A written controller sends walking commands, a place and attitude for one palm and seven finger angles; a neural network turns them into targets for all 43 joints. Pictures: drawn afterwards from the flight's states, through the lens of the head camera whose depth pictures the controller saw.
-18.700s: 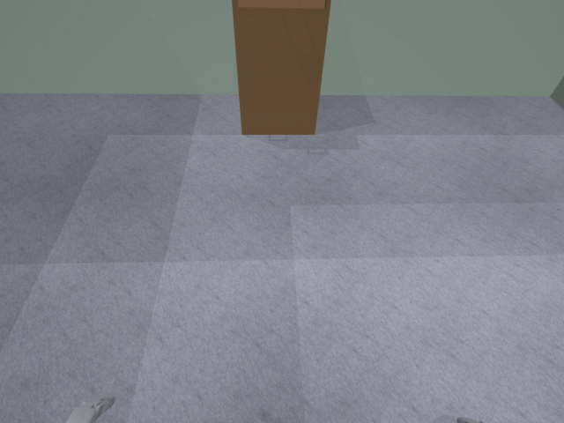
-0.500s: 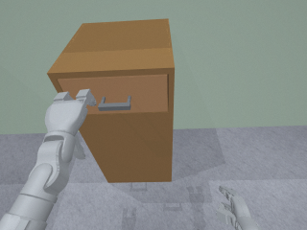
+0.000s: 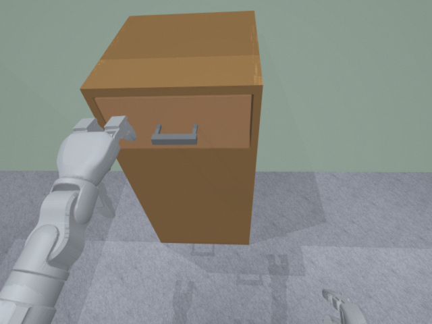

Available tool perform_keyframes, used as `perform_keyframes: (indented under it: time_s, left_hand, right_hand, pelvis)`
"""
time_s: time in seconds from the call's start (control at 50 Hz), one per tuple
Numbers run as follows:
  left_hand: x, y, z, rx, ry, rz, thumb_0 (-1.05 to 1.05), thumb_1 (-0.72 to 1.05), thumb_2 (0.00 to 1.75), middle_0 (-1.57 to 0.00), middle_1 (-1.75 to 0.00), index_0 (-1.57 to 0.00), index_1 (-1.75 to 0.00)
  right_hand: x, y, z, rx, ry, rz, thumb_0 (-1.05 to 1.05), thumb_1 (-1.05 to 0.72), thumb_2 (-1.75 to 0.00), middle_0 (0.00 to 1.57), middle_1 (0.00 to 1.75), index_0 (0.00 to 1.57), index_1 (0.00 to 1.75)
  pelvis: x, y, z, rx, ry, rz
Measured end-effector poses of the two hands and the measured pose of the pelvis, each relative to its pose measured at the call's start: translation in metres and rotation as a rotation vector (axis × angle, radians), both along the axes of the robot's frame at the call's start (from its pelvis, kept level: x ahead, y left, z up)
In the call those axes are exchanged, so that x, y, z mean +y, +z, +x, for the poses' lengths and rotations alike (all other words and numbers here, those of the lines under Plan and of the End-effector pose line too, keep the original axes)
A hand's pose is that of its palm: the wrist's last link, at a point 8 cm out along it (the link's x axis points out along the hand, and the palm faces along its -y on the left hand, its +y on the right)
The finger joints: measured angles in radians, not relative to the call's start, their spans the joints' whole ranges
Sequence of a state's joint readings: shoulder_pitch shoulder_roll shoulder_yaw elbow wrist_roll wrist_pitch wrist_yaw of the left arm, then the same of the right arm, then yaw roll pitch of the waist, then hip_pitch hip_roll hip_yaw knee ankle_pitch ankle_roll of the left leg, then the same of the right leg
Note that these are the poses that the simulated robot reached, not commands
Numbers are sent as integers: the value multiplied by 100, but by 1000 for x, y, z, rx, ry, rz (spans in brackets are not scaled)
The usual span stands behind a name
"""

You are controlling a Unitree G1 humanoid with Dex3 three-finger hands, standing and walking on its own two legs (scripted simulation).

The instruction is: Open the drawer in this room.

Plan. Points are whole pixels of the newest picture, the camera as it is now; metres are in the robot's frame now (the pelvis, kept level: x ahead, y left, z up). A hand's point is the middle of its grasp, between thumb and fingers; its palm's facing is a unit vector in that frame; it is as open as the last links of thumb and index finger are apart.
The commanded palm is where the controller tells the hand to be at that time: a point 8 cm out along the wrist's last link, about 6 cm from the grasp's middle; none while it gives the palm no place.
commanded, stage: move the hooked fingers above the handle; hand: left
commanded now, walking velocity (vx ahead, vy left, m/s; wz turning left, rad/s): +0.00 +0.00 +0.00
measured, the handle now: (175, 133) +0.54 +0.21 +0.01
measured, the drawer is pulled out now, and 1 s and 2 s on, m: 0.00 0.00 0.00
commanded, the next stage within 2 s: none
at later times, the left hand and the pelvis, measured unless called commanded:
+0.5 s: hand (129, 166) +0.35 +0.23 +0.10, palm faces +0.00 -0.03 -1.00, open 13.9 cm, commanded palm +0.33 +0.23 +0.16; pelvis +0.00 -0.04 +0.00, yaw +0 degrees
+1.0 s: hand (159, 150) +0.42 +0.20 +0.08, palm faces -0.06 -0.02 -1.00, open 13.9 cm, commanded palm +0.41 +0.21 +0.14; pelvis +0.01 -0.04 -0.01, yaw -1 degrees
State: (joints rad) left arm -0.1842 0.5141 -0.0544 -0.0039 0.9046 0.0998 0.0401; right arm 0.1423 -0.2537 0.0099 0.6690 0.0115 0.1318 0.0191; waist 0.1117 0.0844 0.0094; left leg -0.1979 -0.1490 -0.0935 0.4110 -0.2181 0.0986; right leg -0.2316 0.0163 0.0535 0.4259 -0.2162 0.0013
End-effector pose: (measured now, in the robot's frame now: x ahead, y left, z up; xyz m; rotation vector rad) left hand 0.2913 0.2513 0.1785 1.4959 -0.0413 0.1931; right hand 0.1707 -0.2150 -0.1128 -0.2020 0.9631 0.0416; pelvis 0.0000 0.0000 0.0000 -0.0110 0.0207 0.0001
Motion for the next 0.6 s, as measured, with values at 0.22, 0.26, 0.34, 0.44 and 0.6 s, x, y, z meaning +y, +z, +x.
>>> perform_keyframes:
  time_s: [0.22, 0.26, 0.34, 0.44, 0.6]
  left_hand:
    - [-37, -23, 10, 117, -70, 15, -1, -49, 30, -32, -120, -31, -120]
    - [-38, -21, 15, 103, -74, 25, 0, -49, 30, -32, -120, -32, -120]
    - [-30, -11, 24, 62, -30, 30, 0, -49, 30, -32, -120, -32, -120]
    - [-19, -12, 33, 97, 57, 31, 0, -49, 30, -32, -120, -31, -120]
    - [-44, -36, 45, 186, -52, 24, -1, -49, 30, -32, -120, -31, -120]
  right_hand:
    - [-12, 13, 15, -88, -15, -2, 1, -91, -90, 21, 30, 20, 30]
    - [-18, 14, 14, -92, -23, -9, 1, -91, -90, 21, 30, 20, 30]
    - [-31, 12, 10, -77, -46, -19, 1, -91, -90, 21, 30, 20, 30]
    - [-50, 5, -1, -34, -76, -35, 1, -91, -90, 21, 30, 20, 30]
    - [-76, -2, -16, 9, -121, -90, 1, -91, -90, 20, 30, 20, 30]
  pelvis:
    - [-18, 0, -3, -5, -7, 9]
    - [-23, 0, -3, -4, -10, 10]
    - [-31, 0, -1, 5, -13, 11]
    - [-38, 0, 2, 23, -10, 12]
    - [-46, -3, 5, 44, -7, 13]
